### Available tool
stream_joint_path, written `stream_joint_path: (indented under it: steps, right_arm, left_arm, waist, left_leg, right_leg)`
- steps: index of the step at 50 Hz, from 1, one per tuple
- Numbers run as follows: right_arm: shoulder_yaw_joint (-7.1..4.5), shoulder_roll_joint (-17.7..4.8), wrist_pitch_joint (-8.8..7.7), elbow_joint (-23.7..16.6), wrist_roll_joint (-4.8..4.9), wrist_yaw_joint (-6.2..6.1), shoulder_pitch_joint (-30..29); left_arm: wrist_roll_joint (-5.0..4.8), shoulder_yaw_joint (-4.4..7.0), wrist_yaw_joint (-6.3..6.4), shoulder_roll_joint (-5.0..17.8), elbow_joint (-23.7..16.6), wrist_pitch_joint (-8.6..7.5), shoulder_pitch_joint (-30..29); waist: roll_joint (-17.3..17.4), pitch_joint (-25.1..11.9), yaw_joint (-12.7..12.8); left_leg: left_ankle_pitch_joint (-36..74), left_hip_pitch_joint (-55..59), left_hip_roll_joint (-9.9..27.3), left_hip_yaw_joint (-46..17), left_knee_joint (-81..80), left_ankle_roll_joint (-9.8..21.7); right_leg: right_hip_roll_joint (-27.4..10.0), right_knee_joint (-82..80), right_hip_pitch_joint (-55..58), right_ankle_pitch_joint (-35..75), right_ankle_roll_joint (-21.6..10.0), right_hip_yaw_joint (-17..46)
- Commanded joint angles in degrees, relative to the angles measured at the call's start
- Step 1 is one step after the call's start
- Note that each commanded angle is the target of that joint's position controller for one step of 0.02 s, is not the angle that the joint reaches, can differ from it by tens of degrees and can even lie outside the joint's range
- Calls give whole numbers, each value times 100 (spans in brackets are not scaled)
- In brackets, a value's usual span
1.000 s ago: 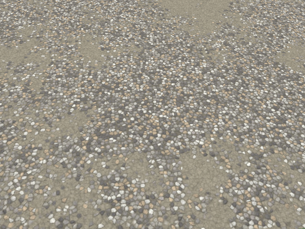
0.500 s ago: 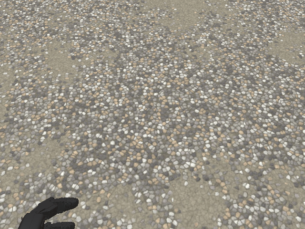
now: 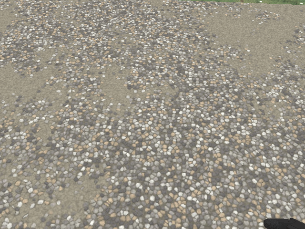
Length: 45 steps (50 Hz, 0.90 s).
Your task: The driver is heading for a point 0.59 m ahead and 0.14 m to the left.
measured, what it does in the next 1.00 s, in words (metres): walks ahead, turning left: right foot, then left foot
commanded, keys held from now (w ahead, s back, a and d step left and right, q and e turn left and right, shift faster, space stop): w+q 0.68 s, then no key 0.32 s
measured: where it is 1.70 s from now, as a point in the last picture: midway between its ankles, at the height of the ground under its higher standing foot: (136, 197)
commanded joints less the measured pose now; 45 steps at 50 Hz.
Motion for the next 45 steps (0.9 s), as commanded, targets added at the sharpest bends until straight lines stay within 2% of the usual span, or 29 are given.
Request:
stream_joint_path:
  steps: [1,2,3,4,5,6,9,12,15,18,20,22,23,24,25,26,27,28,29,30,31,33,34,35,37,40,43,45]
  right_arm:
    - [-620,-1910,-11,-15,52,-81,1887]
    - [-477,-1311,-31,-104,54,-80,2018]
    - [-422,-1127,-56,-107,0,-99,1783]
    - [-411,-1085,-65,-168,-12,-115,1463]
    - [-378,-974,-55,-238,-36,-128,1167]
    - [-339,-880,-57,-322,-102,-148,1004]
    - [-351,-890,-75,-303,-53,-219,958]
    - [-403,-1050,-53,-177,-17,-328,1182]
    - [-415,-1077,9,-58,19,-391,1418]
    - [-428,-1093,64,78,58,-409,1689]
    - [-422,-1036,112,121,67,-431,1743]
    - [-443,-1044,155,118,49,-445,1650]
    - [-424,-972,172,86,42,-437,1543]
    - [-346,-756,162,18,13,-412,1474]
    - [-225,-439,144,-112,-100,-403,1546]
    - [-153,-245,96,-244,93,-397,2365]
    - [-262,-860,100,-58,143,-416,2253]
    - [-344,-1114,129,-130,99,-408,1606]
    - [-349,-1040,150,-191,42,-413,1313]
    - [-363,-954,146,-269,-6,-390,1116]
    - [-360,-836,163,-294,31,-350,1156]
    - [-319,-596,217,-325,79,-317,1165]
    - [-300,-525,238,-381,64,-310,1069]
    - [-279,-467,244,-452,27,-318,914]
    - [-234,-368,219,-511,-45,-314,771]
    - [-155,-226,121,-536,-60,-214,392]
    - [-177,-300,82,-651,-50,-103,35]
    - [-260,-489,72,-646,-100,-82,181]
  left_arm:
    - [199,-129,3,20,-762,-198,556]
    - [16,-30,-90,588,-725,-381,7]
    - [-160,19,-138,773,-911,-486,-505]
    - [-102,-15,-107,690,-965,-544,-717]
    - [29,13,-69,695,-980,-550,-807]
    - [74,38,-65,701,-1000,-500,-728]
    - [133,15,-44,520,-995,-332,-622]
    - [152,-47,-23,351,-1162,-288,-1222]
    - [103,-100,-80,218,-1283,-342,-1851]
    - [26,-74,-154,306,-1404,-408,-2268]
    - [11,-17,-195,429,-1428,-453,-2301]
    - [-7,55,-202,551,-1381,-500,-2059]
    - [-1,118,-177,628,-1274,-526,-1644]
    - [63,206,-137,802,-1170,-554,-1021]
    - [117,293,-81,1130,-1102,-540,-103]
    - [132,366,-127,1398,-889,-452,189]
    - [-1,248,-143,815,-1020,-421,-16]
    - [-3,172,-109,525,-1059,-382,-226]
    - [55,132,-104,470,-1068,-350,-472]
    - [75,104,-97,377,-1010,-336,-604]
    - [113,81,-83,332,-972,-348,-658]
    - [70,93,-88,314,-864,-393,-669]
    - [51,119,-89,383,-802,-413,-651]
    - [59,139,-91,455,-738,-422,-644]
    - [66,175,-85,605,-635,-385,-707]
    - [-1,177,-49,715,-506,-278,-725]
    - [-101,188,-34,844,-298,-199,-453]
    - [-178,217,-18,949,-233,-156,-518]
  waist:
    - [1650,-2103,-465]
    - [944,-2242,-900]
    - [664,-1438,-919]
    - [71,-1000,-739]
    - [-91,-689,-545]
    - [75,-629,-353]
    - [176,-456,-191]
    - [181,-224,-360]
    - [324,-175,-610]
    - [383,-131,-757]
    - [443,-143,-716]
    - [628,-167,-547]
    - [665,-318,-312]
    - [551,-830,1]
    - [-154,-1701,313]
    - [-2138,-2172,-110]
    - [-1340,-1612,17]
    - [-788,-903,170]
    - [-403,-511,75]
    - [-388,-216,-7]
    - [-566,-153,-129]
    - [-707,-95,-189]
    - [-658,-39,-195]
    - [-560,57,-198]
    - [-474,20,-255]
    - [-512,-142,-121]
    - [-565,-271,-27]
    - [-629,-388,-232]
  left_leg:
    - [-1088,5111,1772,-4309,-887,1729]
    - [-1685,5275,1801,-4691,-1430,1596]
    - [-1275,4673,1646,-3888,-1517,1380]
    - [-632,3895,1437,-3307,-1527,1260]
    - [61,3189,1263,-2870,-1607,1204]
    - [534,2737,1122,-2638,-1725,1192]
    - [1150,2062,928,-2176,-1958,1271]
    - [1171,1752,663,-1791,-2004,1097]
    - [683,1605,426,-1652,-1876,818]
    - [347,1849,561,-2023,-1653,742]
    - [220,2242,683,-2377,-1345,684]
    - [439,2432,771,-2648,-1022,599]
    - [708,2373,644,-2624,-706,500]
    - [864,2099,353,-2385,122,323]
    - [-321,1280,-65,-1841,1743,87]
    - [-2962,-747,-694,-1276,3349,-237]
    - [-2706,-1355,-178,-1378,4006,-329]
    - [-2144,-1468,-4,-1204,4121,-382]
    - [-1747,-1290,179,-1034,4025,-431]
    - [-1496,-1215,330,-1010,3795,-452]
    - [-1341,-970,472,-970,3662,-447]
    - [-1249,-883,568,-803,3446,-477]
    - [-1160,-968,612,-772,3291,-506]
    - [-1081,-1008,589,-761,3020,-556]
    - [-746,-866,515,-650,2338,-633]
    - [322,-119,316,-271,1015,-592]
    - [558,241,165,-232,240,-443]
    - [352,631,47,-206,-181,-234]
  right_leg:
    - [476,4683,-3952,-437,-12,606]
    - [256,5158,-4593,-515,-112,1521]
    - [30,5071,-4924,16,-206,1458]
    - [-202,4700,-4780,469,-228,1402]
    - [-351,4246,-4486,726,-175,1381]
    - [-451,4048,-4111,893,-131,1427]
    - [-439,3454,-3876,1100,132,1286]
    - [-301,2341,-3920,2090,319,1213]
    - [-23,1118,-3464,3065,331,1171]
    - [140,553,-3250,3216,254,1253]
    - [181,248,-3182,2915,144,1375]
    - [192,119,-2840,2408,-27,1372]
    - [217,-115,-2247,2415,-166,1254]
    - [-99,-121,-1121,2460,-413,1426]
    - [-1127,18,457,2207,-769,2454]
    - [-2237,-532,1924,877,-1640,5108]
    - [-2224,-778,1544,-228,-1488,5219]
    - [-1968,-856,841,-25,-1243,4270]
    - [-1727,-970,162,717,-1131,3586]
    - [-1530,-1100,-301,1296,-1118,3108]
    - [-1377,-1240,-619,1623,-1061,2688]
    - [-1270,-1479,-859,2009,-1125,2146]
    - [-1298,-1575,-908,2211,-1178,1953]
    - [-1314,-1598,-983,2880,-1252,1784]
    - [-1261,-1446,-978,4419,-1289,1283]
    - [-976,-1309,-1077,5073,-1117,597]
    - [-1100,-1022,-668,4981,-1009,619]
    - [-1186,-539,-481,5152,-885,684]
